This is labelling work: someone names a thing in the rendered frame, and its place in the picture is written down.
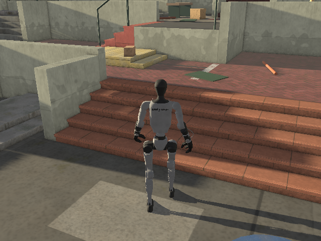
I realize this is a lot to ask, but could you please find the robot left foot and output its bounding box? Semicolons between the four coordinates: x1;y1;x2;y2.
146;199;153;212

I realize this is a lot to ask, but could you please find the left robot forearm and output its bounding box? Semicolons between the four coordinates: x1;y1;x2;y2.
134;120;142;136

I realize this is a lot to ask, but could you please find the left robot upper arm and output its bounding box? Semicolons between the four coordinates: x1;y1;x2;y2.
136;101;150;128

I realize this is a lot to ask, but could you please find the robot left thigh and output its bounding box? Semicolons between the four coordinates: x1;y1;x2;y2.
143;141;154;180

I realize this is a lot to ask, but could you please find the robot left hand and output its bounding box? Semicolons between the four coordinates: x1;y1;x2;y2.
134;134;145;143

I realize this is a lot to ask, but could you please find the right robot upper arm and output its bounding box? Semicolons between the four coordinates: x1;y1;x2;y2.
171;101;185;130

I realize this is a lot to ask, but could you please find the right robot forearm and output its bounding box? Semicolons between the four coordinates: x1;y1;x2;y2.
180;122;191;143

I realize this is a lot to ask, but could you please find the robot right hand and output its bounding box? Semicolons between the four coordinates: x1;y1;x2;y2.
181;141;193;153

